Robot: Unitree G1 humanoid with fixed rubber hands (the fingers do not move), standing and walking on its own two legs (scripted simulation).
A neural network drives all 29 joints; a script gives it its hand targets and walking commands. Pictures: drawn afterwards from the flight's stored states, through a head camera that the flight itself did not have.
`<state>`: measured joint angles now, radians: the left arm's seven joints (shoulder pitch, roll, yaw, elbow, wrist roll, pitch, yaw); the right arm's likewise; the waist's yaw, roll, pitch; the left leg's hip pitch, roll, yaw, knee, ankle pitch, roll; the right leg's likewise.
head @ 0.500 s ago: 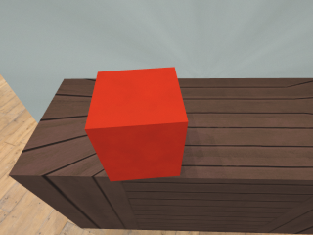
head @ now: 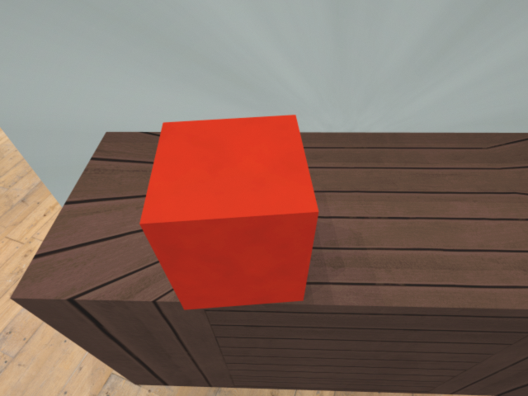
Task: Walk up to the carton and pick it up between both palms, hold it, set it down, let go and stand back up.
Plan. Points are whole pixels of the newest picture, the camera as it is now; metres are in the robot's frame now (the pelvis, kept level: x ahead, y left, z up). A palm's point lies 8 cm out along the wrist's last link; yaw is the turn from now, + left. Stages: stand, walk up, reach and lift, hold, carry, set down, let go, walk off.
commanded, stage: stand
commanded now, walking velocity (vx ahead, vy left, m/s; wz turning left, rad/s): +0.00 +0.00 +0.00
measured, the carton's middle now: (237, 216) +0.39 +0.04 +0.06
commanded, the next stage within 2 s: none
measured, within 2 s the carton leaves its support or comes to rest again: neither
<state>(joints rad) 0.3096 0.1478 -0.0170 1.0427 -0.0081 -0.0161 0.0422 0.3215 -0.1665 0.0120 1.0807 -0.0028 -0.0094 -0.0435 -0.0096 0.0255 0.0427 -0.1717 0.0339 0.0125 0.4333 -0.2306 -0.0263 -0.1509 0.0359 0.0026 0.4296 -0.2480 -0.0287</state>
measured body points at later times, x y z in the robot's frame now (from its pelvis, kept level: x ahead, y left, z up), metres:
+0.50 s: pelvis +0.01 +0.00 +0.00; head +0.02 -0.01 +0.45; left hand +0.01 +0.22 -0.15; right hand +0.00 -0.22 -0.16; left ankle +0.00 +0.13 -0.74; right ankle -0.01 -0.10 -0.74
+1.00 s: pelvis +0.01 +0.00 +0.00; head +0.02 -0.01 +0.45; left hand +0.00 +0.21 -0.15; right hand +0.00 -0.22 -0.16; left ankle +0.00 +0.13 -0.74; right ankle -0.01 -0.10 -0.74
